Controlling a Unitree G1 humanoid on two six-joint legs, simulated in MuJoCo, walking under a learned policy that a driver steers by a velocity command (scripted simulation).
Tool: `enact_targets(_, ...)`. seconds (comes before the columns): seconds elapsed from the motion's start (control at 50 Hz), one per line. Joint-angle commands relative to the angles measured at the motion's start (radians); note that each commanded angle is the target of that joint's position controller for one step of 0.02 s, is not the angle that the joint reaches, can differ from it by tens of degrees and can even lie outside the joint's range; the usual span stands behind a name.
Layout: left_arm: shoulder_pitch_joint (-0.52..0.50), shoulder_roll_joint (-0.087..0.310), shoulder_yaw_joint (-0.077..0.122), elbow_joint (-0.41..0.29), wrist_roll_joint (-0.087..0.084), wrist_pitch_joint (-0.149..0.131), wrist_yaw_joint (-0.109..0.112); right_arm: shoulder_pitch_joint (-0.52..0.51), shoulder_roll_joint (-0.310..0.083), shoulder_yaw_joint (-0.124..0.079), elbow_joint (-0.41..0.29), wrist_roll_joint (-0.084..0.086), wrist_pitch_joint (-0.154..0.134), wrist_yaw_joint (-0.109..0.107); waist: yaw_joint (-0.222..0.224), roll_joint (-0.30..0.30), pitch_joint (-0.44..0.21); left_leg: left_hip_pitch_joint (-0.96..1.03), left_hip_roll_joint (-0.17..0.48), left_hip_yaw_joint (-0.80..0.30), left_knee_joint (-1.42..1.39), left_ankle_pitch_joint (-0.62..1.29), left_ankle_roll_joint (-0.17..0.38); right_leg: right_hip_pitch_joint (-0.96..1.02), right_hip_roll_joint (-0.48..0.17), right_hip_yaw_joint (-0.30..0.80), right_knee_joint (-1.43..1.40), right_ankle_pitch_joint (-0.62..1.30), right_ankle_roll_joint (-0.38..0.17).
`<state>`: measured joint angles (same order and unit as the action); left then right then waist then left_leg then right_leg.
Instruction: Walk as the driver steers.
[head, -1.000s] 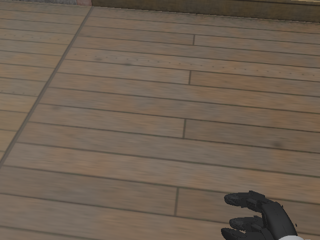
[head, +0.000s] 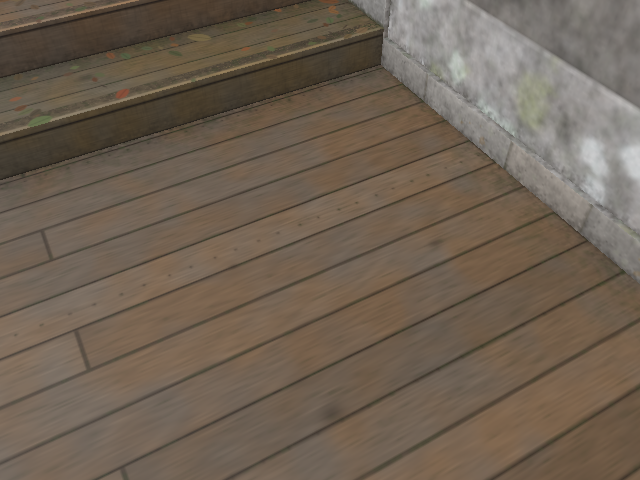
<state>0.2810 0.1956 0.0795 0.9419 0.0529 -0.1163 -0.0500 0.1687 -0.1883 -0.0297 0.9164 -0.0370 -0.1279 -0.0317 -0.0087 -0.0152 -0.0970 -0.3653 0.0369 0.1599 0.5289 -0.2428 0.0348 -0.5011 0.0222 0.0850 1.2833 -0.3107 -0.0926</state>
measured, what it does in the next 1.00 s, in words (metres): walks ahead: right foot, then left foot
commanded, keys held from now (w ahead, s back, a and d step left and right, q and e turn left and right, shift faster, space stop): w+e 0.28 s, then w+q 0.72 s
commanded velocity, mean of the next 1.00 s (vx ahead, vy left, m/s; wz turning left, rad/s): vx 0.50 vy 0.00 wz -0.01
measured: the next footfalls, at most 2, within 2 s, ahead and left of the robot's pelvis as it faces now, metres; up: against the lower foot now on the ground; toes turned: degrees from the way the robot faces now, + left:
right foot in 0.36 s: +0.33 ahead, -0.16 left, +0.00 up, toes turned -16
left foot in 0.90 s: +0.67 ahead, +0.05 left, +0.00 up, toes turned +4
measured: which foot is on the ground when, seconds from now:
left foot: down 0.00-0.36, up 0.38-0.88, down 0.90-1.00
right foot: up 0.00-0.34, down 0.36-0.92, up 0.94-1.00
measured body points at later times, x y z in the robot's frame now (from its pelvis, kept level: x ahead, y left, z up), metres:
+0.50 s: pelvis +0.26 -0.06 +0.00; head +0.29 -0.07 +0.45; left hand +0.44 +0.16 -0.11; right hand +0.27 -0.35 -0.13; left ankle +0.20 +0.10 -0.62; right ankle +0.29 -0.15 -0.73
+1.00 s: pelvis +0.55 -0.02 -0.01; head +0.60 -0.02 +0.43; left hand +0.63 +0.26 -0.14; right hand +0.71 -0.28 -0.13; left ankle +0.63 +0.05 -0.73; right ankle +0.39 -0.18 -0.62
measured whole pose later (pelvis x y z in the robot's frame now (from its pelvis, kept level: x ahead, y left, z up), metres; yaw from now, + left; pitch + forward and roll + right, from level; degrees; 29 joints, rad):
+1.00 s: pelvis +0.55 -0.02 -0.01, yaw +4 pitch +2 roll -1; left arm 0.22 0.26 0.08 0.84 -0.03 -0.11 0.02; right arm 0.12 -0.27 -0.09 0.81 0.02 -0.05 0.04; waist 0.00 0.00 0.06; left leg -0.48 -0.07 0.04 0.63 -0.20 0.10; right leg -0.30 -0.04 0.00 1.24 -0.44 0.02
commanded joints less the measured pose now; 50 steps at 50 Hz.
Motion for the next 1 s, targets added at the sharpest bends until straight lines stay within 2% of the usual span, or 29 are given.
enact_targets(0.02, -0.078, 0.060, 0.015, -0.133, -0.136, 0.032, 0.039, 0.019, -0.102, -0.031, -0.010, 0.036, -0.001, 0.002, -0.002, 0.050, 0.081, 0.250, 0.294, -0.281, -0.361, 0.129, 0.129, -0.287, -0.129, 0.005, 0.070, 0.090, 0.011)
enact_targets(0.04, -0.111, 0.056, 0.011, -0.147, -0.144, 0.050, 0.055, 0.023, -0.106, -0.034, 0.003, 0.040, -0.003, 0.002, 0.006, 0.050, 0.077, 0.244, 0.282, -0.223, -0.368, 0.174, 0.113, -0.300, -0.154, 0.016, 0.021, 0.090, 0.021)
enact_targets(0.08, -0.135, 0.030, 0.007, -0.187, -0.110, 0.071, 0.062, 0.046, -0.100, -0.040, 0.026, 0.027, 0.003, -0.005, 0.011, 0.049, 0.106, 0.229, 0.262, -0.127, -0.368, 0.259, 0.103, -0.323, -0.164, 0.007, -0.067, 0.125, 0.043)
enact_targets(0.14, -0.183, 0.020, -0.003, -0.239, -0.086, 0.084, 0.039, 0.037, -0.148, -0.055, 0.018, 0.020, 0.016, -0.014, 0.017, 0.072, 0.117, 0.182, 0.225, -0.006, -0.377, 0.243, 0.102, -0.254, -0.164, -0.045, -0.277, 0.264, 0.050)
enact_targets(0.22, -0.324, 0.038, -0.006, -0.294, -0.085, 0.093, 0.014, 0.118, -0.205, -0.078, 0.020, 0.040, 0.027, -0.014, -0.044, 0.038, 0.149, 0.285, 0.247, 0.061, -0.368, 0.296, 0.101, -0.195, -0.136, -0.123, -0.510, 0.306, 0.027)
enact_targets(0.26, -0.356, 0.055, 0.000, -0.318, -0.085, 0.093, 0.005, 0.144, -0.232, -0.086, 0.022, 0.044, 0.041, -0.011, -0.048, 0.042, 0.162, 0.380, 0.265, 0.083, -0.311, 0.482, 0.087, -0.182, -0.105, -0.159, -0.582, 0.262, 0.000)
enact_targets(0.3, -0.337, 0.077, 0.013, -0.328, -0.080, 0.094, 0.004, 0.179, -0.256, -0.091, 0.032, 0.053, 0.057, -0.007, -0.024, 0.087, 0.129, 0.437, 0.276, 0.098, -0.195, 0.823, 0.082, -0.073, -0.034, -0.209, -0.607, 0.149, -0.033)
enact_targets(0.32, -0.270, 0.092, 0.024, -0.315, -0.077, 0.095, 0.004, 0.184, -0.272, -0.093, 0.038, 0.060, 0.063, -0.005, 0.019, 0.115, 0.103, 0.443, 0.278, 0.100, -0.101, 0.963, 0.084, 0.025, 0.006, -0.222, -0.634, 0.092, -0.053)
enact_targets(0.34, -0.120, 0.130, 0.049, -0.272, -0.076, 0.094, 0.005, 0.162, -0.277, -0.089, 0.041, 0.066, 0.070, -0.003, 0.108, 0.118, 0.045, 0.407, 0.253, 0.113, 0.065, 0.986, 0.070, 0.221, 0.042, -0.223, -0.740, 0.149, -0.083)
enact_targets(0.36, 0.058, 0.206, 0.084, -0.217, -0.074, 0.097, 0.022, 0.147, -0.252, -0.078, 0.034, 0.059, 0.069, -0.002, 0.185, 0.095, -0.034, 0.193, 0.214, 0.114, 0.305, 0.791, 0.035, 0.537, 0.005, -0.129, -0.746, 0.222, -0.114)
enact_targets(0.38, 0.124, 0.319, 0.098, -0.193, -0.070, 0.091, 0.040, 0.199, -0.126, -0.038, -0.008, 0.026, 0.050, 0.015, 0.119, -0.154, -0.132, -0.252, 0.066, 0.086, 0.714, -0.121, -0.017, 0.912, -0.290, 0.316, -0.728, 0.269, -0.235)
enact_targets(0.4, 0.169, 0.279, 0.073, -0.209, -0.052, 0.080, 0.044, 0.189, -0.137, -0.032, -0.014, 0.081, 0.008, 0.032, 0.132, -0.165, -0.313, -0.374, -0.031, -0.178, 0.930, -0.358, -0.014, 0.964, -0.450, 0.687, -0.928, 0.162, -0.341)
enact_targets(0.42, 0.123, 0.214, 0.057, -0.203, -0.042, 0.068, 0.040, 0.064, -0.190, -0.056, -0.044, 0.122, -0.007, 0.037, 0.150, -0.076, -0.191, -0.458, 0.012, -0.238, 0.962, -0.280, 0.000, 0.861, -0.410, 0.520, -0.962, 0.216, -0.275)
enact_targets(0.44, 0.031, 0.179, 0.047, -0.209, -0.052, 0.058, 0.038, 0.017, -0.187, -0.052, -0.066, 0.114, -0.006, 0.035, 0.107, -0.042, -0.088, -0.449, 0.064, -0.235, 0.884, -0.185, 0.009, 0.692, -0.373, 0.348, -0.964, 0.274, -0.225)
enact_targets(0.46, -0.047, 0.137, 0.033, -0.210, -0.056, 0.048, 0.034, 0.008, -0.183, -0.057, -0.057, 0.087, 0.005, 0.027, 0.061, 0.001, -0.029, -0.395, 0.104, -0.233, 0.816, -0.127, 0.003, 0.544, -0.334, 0.247, -0.988, 0.311, -0.187)
enact_targets(0.48, -0.095, 0.098, 0.023, -0.208, -0.052, 0.036, 0.033, 0.041, -0.185, -0.065, -0.047, 0.076, 0.025, 0.024, 0.019, -0.026, 0.001, -0.333, 0.128, -0.251, 0.769, -0.081, -0.001, 0.442, -0.304, 0.166, -1.019, 0.314, -0.159)
enact_targets(0.5, -0.111, 0.084, 0.019, -0.201, -0.046, 0.025, 0.033, 0.079, -0.172, -0.068, -0.035, 0.077, 0.045, 0.024, -0.010, -0.040, 0.015, -0.284, 0.137, -0.261, 0.745, -0.051, -0.002, 0.378, -0.290, 0.125, -1.054, 0.283, -0.140)
enact_targets(0.56, -0.088, 0.123, 0.030, -0.170, -0.035, 0.004, 0.044, 0.050, -0.130, -0.062, -0.046, 0.077, 0.075, 0.022, -0.026, -0.015, 0.073, -0.324, 0.136, -0.274, 0.664, 0.026, -0.016, 0.307, -0.281, 0.018, -1.123, 0.323, -0.130)
enact_targets(0.62, -0.056, 0.134, 0.032, -0.148, -0.031, 0.002, 0.064, -0.020, -0.122, -0.062, -0.065, 0.063, 0.076, 0.026, -0.009, -0.025, 0.105, -0.396, 0.115, -0.282, 0.524, 0.186, -0.029, 0.335, -0.255, -0.096, -1.135, 0.384, -0.103)
enact_targets(0.7, -0.029, 0.158, 0.036, -0.136, -0.038, 0.003, 0.078, -0.140, -0.094, -0.047, -0.096, 0.055, 0.070, 0.050, 0.035, -0.025, 0.133, -0.363, 0.090, -0.204, 0.286, 0.358, -0.021, 0.380, -0.242, -0.206, -1.140, 0.378, -0.065)
enact_targets(0.8, 0.046, 0.184, 0.051, -0.098, -0.057, 0.031, 0.083, -0.257, -0.093, -0.036, -0.158, 0.058, 0.072, 0.081, 0.075, -0.035, 0.184, -0.435, 0.065, -0.137, 0.157, 0.210, 0.024, 0.588, -0.311, -0.249, -1.065, 0.480, -0.048)
enact_targets(0.86, -0.001, 0.231, 0.062, -0.113, -0.071, 0.051, 0.092, -0.176, -0.144, -0.059, -0.166, 0.062, 0.074, 0.093, 0.005, -0.095, 0.109, -0.234, -0.027, -0.039, 0.140, 0.045, 0.083, 0.609, -0.312, -0.294, -0.884, 0.940, -0.010)
enact_targets(0.88, -0.023, 0.247, 0.063, -0.117, -0.074, 0.059, 0.094, -0.054, -0.181, -0.080, -0.141, 0.066, 0.075, 0.092, -0.067, -0.098, 0.047, -0.078, -0.075, -0.015, 0.106, 0.036, 0.112, 0.588, -0.291, -0.311, -0.726, 1.051, 0.010)
enact_targets(0.9, -0.031, 0.246, 0.059, -0.122, -0.076, 0.059, 0.096, 0.110, -0.246, -0.115, -0.100, 0.066, 0.077, 0.080, -0.149, -0.069, -0.040, 0.184, -0.108, -0.038, 0.044, 0.106, 0.150, 0.476, -0.245, -0.329, -0.493, 0.971, 0.047)
enact_targets(0.92, -0.009, 0.173, 0.039, -0.153, -0.049, 0.047, 0.098, 0.221, -0.351, -0.145, -0.079, 0.060, 0.083, 0.060, -0.149, 0.116, -0.127, 0.499, 0.097, -0.394, 0.026, 0.119, 0.243, 0.136, -0.162, -0.331, -0.129, 0.461, 0.109)
enact_targets(0.94, 0.033, 0.079, 0.002, -0.199, -0.050, 0.005, 0.081, 0.198, -0.386, -0.138, -0.105, 0.055, 0.072, 0.068, -0.058, 0.281, -0.272, 0.733, 0.284, -0.977, -0.169, -0.028, 0.420, -0.182, 0.049, -0.108, 0.158, -0.260, 0.145)
enact_targets(0.96, -0.073, 0.153, 0.015, -0.217, -0.087, -0.031, 0.064, 0.221, -0.311, -0.115, -0.119, 0.043, 0.072, 0.067, -0.119, 0.166, -0.272, 0.773, 0.273, -0.945, -0.237, -0.058, 0.363, -0.303, 0.000, 0.029, 0.200, -0.217, 0.114)
enact_targets(0.98, -0.120, 0.161, 0.013, -0.226, -0.102, -0.046, 0.059, 0.183, -0.251, -0.103, -0.121, 0.048, 0.067, 0.062, -0.111, 0.128, -0.155, 0.666, 0.243, -0.790, -0.224, -0.006, 0.324, -0.348, -0.046, 0.014, 0.157, -0.141, 0.090)
enact_targets(1.0, -0.133, 0.157, 0.013, -0.220, -0.081, -0.051, 0.069, 0.099, -0.219, -0.093, -0.142, 0.057, 0.060, 0.061, -0.060, 0.028, -0.068, 0.496, 0.201, -0.672, -0.220, 0.092, 0.293, -0.304, -0.095, 0.008, 0.063, -0.071, 0.082)
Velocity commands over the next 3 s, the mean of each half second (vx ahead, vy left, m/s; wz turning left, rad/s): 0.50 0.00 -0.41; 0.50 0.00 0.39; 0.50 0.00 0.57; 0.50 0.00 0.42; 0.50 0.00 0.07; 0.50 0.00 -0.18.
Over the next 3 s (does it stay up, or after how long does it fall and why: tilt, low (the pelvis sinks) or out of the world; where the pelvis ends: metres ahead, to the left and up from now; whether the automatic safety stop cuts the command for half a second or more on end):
stays up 1.50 0.45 0.01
